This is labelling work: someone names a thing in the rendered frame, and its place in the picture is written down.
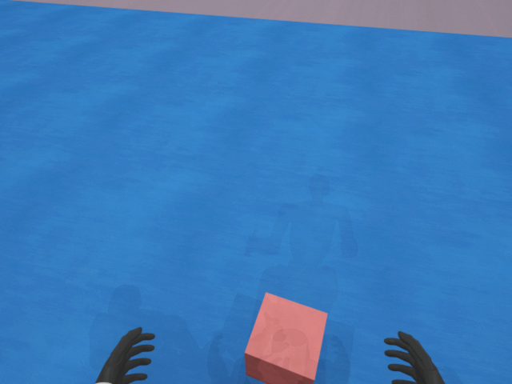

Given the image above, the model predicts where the left robot hand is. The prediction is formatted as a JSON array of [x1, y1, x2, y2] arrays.
[[96, 327, 155, 384]]

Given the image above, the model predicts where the right robot hand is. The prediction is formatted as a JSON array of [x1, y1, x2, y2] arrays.
[[384, 331, 445, 384]]

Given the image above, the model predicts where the carton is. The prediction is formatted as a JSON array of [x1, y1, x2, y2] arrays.
[[245, 292, 328, 384]]

